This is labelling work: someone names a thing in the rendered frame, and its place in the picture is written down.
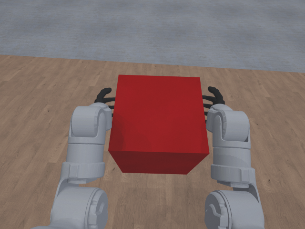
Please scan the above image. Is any left robot forearm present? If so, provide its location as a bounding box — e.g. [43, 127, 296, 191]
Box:
[50, 103, 112, 220]

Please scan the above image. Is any left robot hand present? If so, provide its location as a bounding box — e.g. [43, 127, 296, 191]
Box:
[94, 88, 115, 117]

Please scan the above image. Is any right robot forearm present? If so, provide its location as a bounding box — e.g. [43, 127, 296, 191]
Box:
[206, 104, 263, 212]

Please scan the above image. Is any left robot upper arm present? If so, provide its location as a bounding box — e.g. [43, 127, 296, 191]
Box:
[31, 186, 108, 229]

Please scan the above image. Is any right robot hand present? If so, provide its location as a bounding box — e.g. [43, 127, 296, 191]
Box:
[202, 86, 225, 123]

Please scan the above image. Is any carton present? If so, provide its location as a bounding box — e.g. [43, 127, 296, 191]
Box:
[108, 75, 209, 175]

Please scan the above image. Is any right robot upper arm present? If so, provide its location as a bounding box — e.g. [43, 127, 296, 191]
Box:
[204, 190, 265, 229]

